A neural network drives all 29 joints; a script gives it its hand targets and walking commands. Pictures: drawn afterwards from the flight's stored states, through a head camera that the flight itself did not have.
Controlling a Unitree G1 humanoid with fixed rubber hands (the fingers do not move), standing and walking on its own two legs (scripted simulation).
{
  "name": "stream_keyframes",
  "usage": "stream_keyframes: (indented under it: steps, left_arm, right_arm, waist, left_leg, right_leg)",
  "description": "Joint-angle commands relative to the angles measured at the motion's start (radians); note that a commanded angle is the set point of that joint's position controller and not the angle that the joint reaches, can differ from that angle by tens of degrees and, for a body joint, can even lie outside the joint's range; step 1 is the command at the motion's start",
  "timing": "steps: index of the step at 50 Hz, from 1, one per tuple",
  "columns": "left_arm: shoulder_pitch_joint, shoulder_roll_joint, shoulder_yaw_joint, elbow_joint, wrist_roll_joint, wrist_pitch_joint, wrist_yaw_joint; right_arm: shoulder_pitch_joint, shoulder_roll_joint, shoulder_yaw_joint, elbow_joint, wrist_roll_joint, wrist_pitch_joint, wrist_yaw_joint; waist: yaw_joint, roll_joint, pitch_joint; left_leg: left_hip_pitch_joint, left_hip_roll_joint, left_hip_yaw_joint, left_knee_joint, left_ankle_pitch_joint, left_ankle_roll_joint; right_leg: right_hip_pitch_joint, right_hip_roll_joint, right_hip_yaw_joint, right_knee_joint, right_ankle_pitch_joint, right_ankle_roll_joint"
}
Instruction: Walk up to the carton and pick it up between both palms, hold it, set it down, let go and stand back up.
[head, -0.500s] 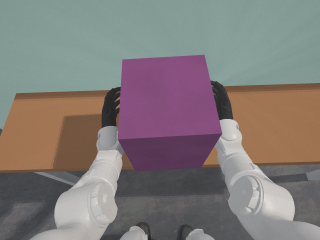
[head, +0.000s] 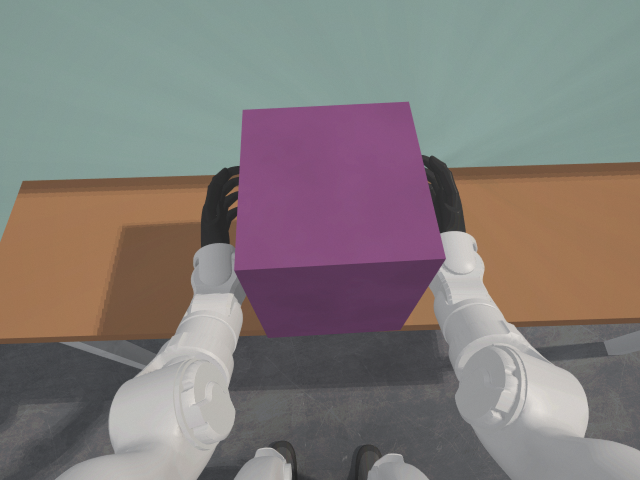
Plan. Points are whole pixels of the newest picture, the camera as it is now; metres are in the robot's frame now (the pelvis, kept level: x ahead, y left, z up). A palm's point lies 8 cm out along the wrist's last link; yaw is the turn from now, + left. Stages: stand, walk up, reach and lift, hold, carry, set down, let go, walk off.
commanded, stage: set down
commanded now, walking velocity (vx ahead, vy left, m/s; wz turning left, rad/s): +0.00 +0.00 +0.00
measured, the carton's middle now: (330, 232) +0.43 +0.02 -0.03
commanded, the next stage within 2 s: none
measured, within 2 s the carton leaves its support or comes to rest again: neither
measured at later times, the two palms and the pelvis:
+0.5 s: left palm (199, 243) +0.40 +0.19 -0.02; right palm (449, 230) +0.43 -0.14 -0.02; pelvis -0.01 +0.00 -0.02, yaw +0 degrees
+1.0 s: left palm (204, 289) +0.35 +0.18 -0.04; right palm (472, 275) +0.37 -0.17 -0.03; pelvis -0.04 -0.02 -0.04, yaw +3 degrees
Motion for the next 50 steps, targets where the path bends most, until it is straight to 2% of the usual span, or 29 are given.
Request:
stream_keyframes:
  steps: [1, 5, 6, 8, 9, 10, 13, 15, 16, 17, 19, 21, 22, 24, 25, 33, 34, 35, 36, 38, 40, 41, 42, 43, 46, 47, 48, 49, 50]
  left_arm:
    - [-0.389, -0.124, -0.127, -0.062, 0.012, -0.028, -0.029]
    - [-0.398, -0.033, -0.123, -0.058, -0.022, -0.019, -0.010]
    - [-0.400, 0.045, -0.144, -0.068, -0.060, -0.022, 0.008]
    - [-0.434, 0.023, -0.183, -0.067, -0.099, -0.016, 0.016]
    - [-0.416, 0.077, -0.196, -0.071, -0.142, -0.024, 0.031]
    - [-0.390, 0.101, -0.214, -0.067, -0.171, -0.019, 0.033]
    - [-0.371, 0.142, -0.258, -0.062, -0.227, -0.019, 0.036]
    - [-0.352, 0.150, -0.294, -0.048, -0.277, -0.011, 0.033]
    - [-0.284, 0.184, -0.272, -0.024, -0.284, -0.005, 0.027]
    - [-0.363, 0.182, -0.308, -0.004, -0.300, -0.005, 0.021]
    - [-0.342, 0.203, -0.325, -0.008, -0.316, -0.003, 0.029]
    - [-0.311, 0.204, -0.349, -0.021, -0.345, 0.000, 0.022]
    - [-0.398, 0.211, -0.389, -0.006, -0.372, -0.002, 0.024]
    - [-0.338, 0.207, -0.442, -0.037, -0.426, -0.004, 0.006]
    - [-0.326, 0.224, -0.441, 0.001, -0.437, -0.001, -0.002]
    - [-0.343, 0.237, -0.545, -0.077, -0.533, -0.009, -0.025]
    - [-0.280, 0.222, -0.557, -0.149, -0.542, -0.005, -0.028]
    - [-0.363, 0.252, -0.541, -0.107, -0.526, -0.008, -0.026]
    - [-0.248, 0.260, -0.541, -0.151, -0.527, 0.001, -0.033]
    - [-0.284, 0.263, -0.516, -0.170, -0.487, 0.002, -0.028]
    - [-0.253, 0.260, -0.526, -0.197, -0.508, 0.004, -0.024]
    - [-0.224, 0.254, -0.516, -0.193, -0.490, 0.005, -0.023]
    - [-0.211, 0.273, -0.502, -0.198, -0.484, 0.005, -0.028]
    - [-0.204, 0.266, -0.509, -0.187, -0.477, 0.011, -0.032]
    - [-0.194, 0.271, -0.481, -0.215, -0.457, 0.005, -0.038]
    - [-0.093, 0.263, -0.490, -0.296, -0.459, 0.010, -0.040]
    - [-0.195, 0.283, -0.492, -0.206, -0.463, 0.004, -0.039]
    - [-0.103, 0.259, -0.483, -0.232, -0.460, 0.013, -0.044]
    - [-0.039, 0.243, -0.482, -0.266, -0.443, 0.014, -0.046]
  right_arm:
    - [-0.347, 0.209, 0.180, 0.005, -0.009, 0.004, 0.055]
    - [-0.367, 0.115, 0.191, 0.005, 0.036, 0.016, 0.027]
    - [-0.355, -0.003, 0.207, 0.004, 0.088, 0.013, 0.021]
    - [-0.402, 0.009, 0.252, 0.015, 0.147, 0.023, 0.011]
    - [-0.380, -0.053, 0.294, 0.012, 0.204, 0.019, 0.001]
    - [-0.379, -0.104, 0.328, 0.016, 0.250, 0.014, -0.015]
    - [-0.378, -0.168, 0.419, 0.039, 0.377, 0.004, -0.029]
    - [-0.394, -0.192, 0.486, 0.033, 0.445, -0.006, -0.037]
    - [-0.359, -0.205, 0.529, 0.015, 0.492, -0.020, -0.041]
    - [-0.425, -0.226, 0.525, 0.058, 0.507, -0.018, -0.047]
    - [-0.399, -0.259, 0.539, 0.094, 0.548, -0.022, -0.045]
    - [-0.391, -0.298, 0.557, 0.077, 0.577, -0.047, -0.047]
    - [-0.448, -0.317, 0.536, 0.106, 0.578, -0.037, -0.043]
    - [-0.399, -0.320, 0.599, 0.039, 0.618, -0.035, -0.039]
    - [-0.397, -0.327, 0.618, 0.055, 0.639, -0.035, -0.031]
    - [-0.384, -0.342, 0.676, -0.003, 0.697, -0.004, -0.008]
    - [-0.327, -0.335, 0.679, -0.051, 0.706, -0.015, -0.004]
    - [-0.397, -0.342, 0.673, -0.034, 0.707, 0.002, 0.000]
    - [-0.278, -0.335, 0.693, -0.044, 0.717, -0.004, -0.001]
    - [-0.300, -0.344, 0.646, -0.029, 0.685, -0.005, -0.007]
    - [-0.319, -0.348, 0.651, -0.117, 0.683, -0.011, -0.007]
    - [-0.275, -0.344, 0.645, -0.072, 0.677, -0.018, -0.007]
    - [-0.272, -0.332, 0.665, -0.119, 0.688, -0.015, -0.009]
    - [-0.265, -0.333, 0.651, -0.095, 0.676, -0.017, -0.011]
    - [-0.246, -0.305, 0.643, -0.105, 0.665, -0.020, -0.020]
    - [-0.144, -0.304, 0.646, -0.170, 0.681, -0.031, -0.018]
    - [-0.257, -0.310, 0.622, -0.136, 0.663, -0.019, -0.016]
    - [-0.177, -0.285, 0.649, -0.157, 0.675, -0.027, -0.022]
    - [-0.109, -0.285, 0.636, -0.154, 0.657, -0.041, -0.026]
  waist:
    - [0.020, -0.012, -0.678]
    - [0.026, -0.032, -0.680]
    - [0.031, 0.010, -0.753]
    - [0.032, 0.003, -0.764]
    - [0.045, -0.003, -0.814]
    - [0.025, -0.018, -0.837]
    - [0.030, 0.012, -0.864]
    - [0.033, -0.024, -0.860]
    - [0.074, -0.037, -0.883]
    - [0.031, -0.018, -0.848]
    - [0.039, -0.003, -0.819]
    - [0.041, -0.004, -0.866]
    - [0.007, 0.019, -0.857]
    - [-0.003, -0.011, -0.839]
    - [0.020, -0.013, -0.818]
    - [-0.014, -0.006, -0.871]
    - [-0.011, -0.006, -0.876]
    - [0.003, 0.007, -0.860]
    - [-0.013, -0.014, -0.826]
    - [-0.012, 0.020, -0.853]
    - [-0.012, -0.015, -0.862]
    - [-0.022, 0.002, -0.806]
    - [0.009, -0.006, -0.842]
    - [-0.019, 0.001, -0.826]
    - [-0.007, -0.006, -0.740]
    - [-0.027, -0.009, -0.766]
    - [-0.024, -0.016, -0.740]
    - [-0.010, -0.017, -0.730]
    - [-0.036, -0.026, -0.726]
  left_leg:
    - [0.230, -0.046, 0.038, -0.012, 0.273, -0.020]
    - [0.215, -0.047, 0.036, -0.011, 0.228, -0.016]
    - [0.234, -0.046, 0.033, -0.001, 0.269, -0.029]
    - [0.230, -0.048, 0.026, 0.022, 0.278, -0.030]
    - [0.249, -0.050, 0.029, 0.039, 0.324, -0.035]
    - [0.255, -0.056, 0.031, 0.068, 0.387, -0.039]
    - [0.239, -0.063, 0.017, 0.097, 0.409, -0.056]
    - [0.259, -0.060, 0.014, 0.117, 0.424, -0.065]
    - [0.261, -0.062, 0.014, 0.136, 0.470, -0.065]
    - [0.220, -0.068, 0.012, 0.142, 0.444, -0.067]
    - [0.255, -0.056, 0.004, 0.150, 0.420, -0.077]
    - [0.311, -0.052, -0.004, 0.174, 0.480, -0.088]
    - [0.283, -0.054, -0.014, 0.182, 0.410, -0.091]
    - [0.289, -0.054, -0.022, 0.190, 0.389, -0.077]
    - [0.247, -0.057, -0.018, 0.196, 0.369, -0.073]
    - [0.202, -0.062, -0.033, 0.214, 0.230, -0.056]
    - [0.212, -0.065, -0.038, 0.216, 0.246, -0.057]
    - [0.173, -0.065, -0.039, 0.223, 0.190, -0.051]
    - [0.181, -0.064, -0.037, 0.229, 0.224, -0.049]
    - [0.167, -0.071, -0.046, 0.219, 0.172, -0.056]
    - [0.149, -0.066, -0.054, 0.218, 0.153, -0.047]
    - [0.160, -0.069, -0.046, 0.213, 0.151, -0.054]
    - [0.140, -0.075, -0.046, 0.216, 0.181, -0.045]
    - [0.144, -0.075, -0.055, 0.212, 0.166, -0.048]
    - [0.114, -0.083, -0.062, 0.194, 0.097, -0.039]
    - [0.147, -0.081, -0.073, 0.193, 0.152, -0.039]
    - [0.107, -0.085, -0.071, 0.188, 0.084, -0.035]
    - [0.120, -0.083, -0.067, 0.174, 0.129, -0.040]
    - [0.132, -0.082, -0.077, 0.184, 0.163, -0.042]
  right_leg:
    - [0.458, 0.001, 0.031, -0.012, 0.357, 0.024]
    - [0.450, 0.003, 0.027, -0.010, 0.319, 0.027]
    - [0.451, 0.011, 0.029, 0.002, 0.350, 0.018]
    - [0.397, 0.021, 0.024, 0.017, 0.321, 0.017]
    - [0.424, 0.026, 0.032, 0.029, 0.391, 0.015]
    - [0.441, 0.031, 0.034, 0.054, 0.497, 0.024]
    - [0.430, 0.028, 0.041, 0.079, 0.508, 0.024]
    - [0.405, 0.042, 0.026, 0.085, 0.507, 0.025]
    - [0.404, 0.038, 0.033, 0.105, 0.548, 0.029]
    - [0.367, 0.033, 0.028, 0.111, 0.536, 0.027]
    - [0.277, 0.046, 0.010, 0.107, 0.378, 0.021]
    - [0.219, 0.053, -0.003, 0.108, 0.386, 0.017]
    - [0.152, 0.049, -0.013, 0.107, 0.297, 0.005]
    - [0.179, 0.050, -0.007, 0.112, 0.316, 0.005]
    - [0.154, 0.042, -0.002, 0.123, 0.284, 0.008]
    - [0.107, 0.034, -0.001, 0.152, 0.143, 0.008]
    - [0.125, 0.030, 0.001, 0.153, 0.172, 0.008]
    - [0.097, 0.025, 0.016, 0.161, 0.100, 0.003]
    - [0.156, 0.033, 0.010, 0.163, 0.154, 0.016]
    - [0.141, 0.031, 0.015, 0.168, 0.113, 0.013]
    - [0.148, 0.027, 0.009, 0.170, 0.121, 0.016]
    - [0.154, 0.024, 0.006, 0.165, 0.114, 0.020]
    - [0.191, 0.020, 0.030, 0.158, 0.130, 0.020]
    - [0.190, 0.020, 0.029, 0.152, 0.127, 0.021]
    - [0.222, 0.005, 0.055, 0.133, 0.049, 0.025]
    - [0.291, 0.004, 0.060, 0.129, 0.110, 0.031]
    - [0.226, -0.001, 0.060, 0.127, 0.027, 0.029]
    - [0.286, -0.007, 0.075, 0.106, 0.066, 0.030]
    - [0.334, -0.001, 0.073, 0.118, 0.132, 0.032]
